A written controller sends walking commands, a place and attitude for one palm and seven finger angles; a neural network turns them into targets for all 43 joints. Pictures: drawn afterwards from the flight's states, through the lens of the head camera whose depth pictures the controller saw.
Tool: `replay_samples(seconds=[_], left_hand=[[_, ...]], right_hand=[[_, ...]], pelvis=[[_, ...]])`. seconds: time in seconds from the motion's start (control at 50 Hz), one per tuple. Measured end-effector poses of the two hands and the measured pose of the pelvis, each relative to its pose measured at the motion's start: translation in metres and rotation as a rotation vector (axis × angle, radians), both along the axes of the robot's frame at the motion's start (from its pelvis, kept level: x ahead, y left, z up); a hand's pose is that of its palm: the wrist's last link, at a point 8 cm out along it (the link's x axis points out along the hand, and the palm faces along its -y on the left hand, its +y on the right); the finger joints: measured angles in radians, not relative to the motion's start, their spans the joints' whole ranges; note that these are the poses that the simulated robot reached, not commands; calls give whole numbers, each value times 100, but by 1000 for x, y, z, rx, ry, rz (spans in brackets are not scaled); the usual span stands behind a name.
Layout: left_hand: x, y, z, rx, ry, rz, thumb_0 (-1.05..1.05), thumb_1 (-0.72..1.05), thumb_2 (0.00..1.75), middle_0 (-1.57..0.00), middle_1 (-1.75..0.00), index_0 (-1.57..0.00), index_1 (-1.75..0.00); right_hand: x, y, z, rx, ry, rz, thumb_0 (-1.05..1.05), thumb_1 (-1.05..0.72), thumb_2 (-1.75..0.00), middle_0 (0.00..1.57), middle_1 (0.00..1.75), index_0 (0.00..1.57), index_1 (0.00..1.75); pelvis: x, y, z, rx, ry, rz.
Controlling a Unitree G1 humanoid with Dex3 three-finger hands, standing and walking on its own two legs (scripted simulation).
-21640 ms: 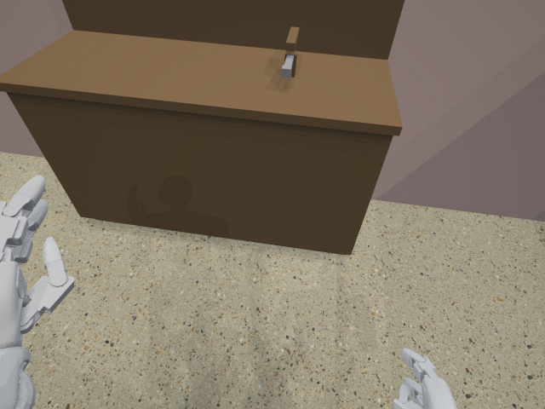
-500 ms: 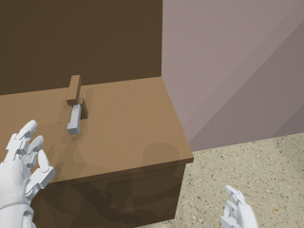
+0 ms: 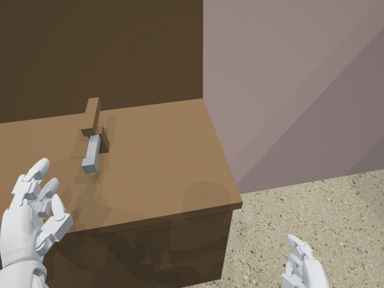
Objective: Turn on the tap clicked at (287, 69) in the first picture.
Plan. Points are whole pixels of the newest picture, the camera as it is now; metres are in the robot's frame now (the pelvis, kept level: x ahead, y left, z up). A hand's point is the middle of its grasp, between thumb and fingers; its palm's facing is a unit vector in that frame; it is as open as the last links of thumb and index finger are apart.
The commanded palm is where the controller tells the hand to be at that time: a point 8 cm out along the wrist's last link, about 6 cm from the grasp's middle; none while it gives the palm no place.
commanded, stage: turn the palm inward beside the body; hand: left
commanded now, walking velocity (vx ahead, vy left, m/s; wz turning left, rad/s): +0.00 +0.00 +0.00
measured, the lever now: (90, 165) +0.35 +0.30 +0.06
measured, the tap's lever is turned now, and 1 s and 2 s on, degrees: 0 0 0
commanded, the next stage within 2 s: reach beside the lever's end, fingers flat in 0.16 s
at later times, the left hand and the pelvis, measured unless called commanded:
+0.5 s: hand (71, 211) +0.20 +0.23 +0.13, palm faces +0.49 -0.86 -0.12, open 7.4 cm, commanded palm +0.16 +0.28 +0.14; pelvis +0.00 -0.01 +0.00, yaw +0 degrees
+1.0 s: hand (74, 197) +0.23 +0.26 +0.12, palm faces +0.50 -0.86 -0.11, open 7.5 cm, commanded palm +0.20 +0.30 +0.11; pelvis +0.00 +0.00 +0.00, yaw -1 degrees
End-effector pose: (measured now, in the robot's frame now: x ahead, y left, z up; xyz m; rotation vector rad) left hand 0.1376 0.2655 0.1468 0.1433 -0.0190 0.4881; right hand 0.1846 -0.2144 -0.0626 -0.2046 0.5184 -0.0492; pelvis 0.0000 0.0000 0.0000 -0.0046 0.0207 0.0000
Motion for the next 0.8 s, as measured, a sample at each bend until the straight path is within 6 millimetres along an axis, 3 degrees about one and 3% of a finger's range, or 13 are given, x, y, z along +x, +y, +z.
replay_samples(seconds=[0.32, 0.8], left_hand=[[4, -5, 1, -3, -11, 4, 2, 90, 90, -20, -30, -21, -30], [35, 15, -19, -21, 0, 28, 2, 90, 90, -20, -30, -21, -29]], right_hand=[[5, -8, -1, -1, 9, -7, 1, -90, -90, 20, 30, 20, 30], [-11, -13, -7, -19, 72, -49, 1, -90, -90, 20, 30, 20, 30]], pelvis=[[6, -5, 1, 4, 1, 1], [1, -1, 2, 3, 10, -9]])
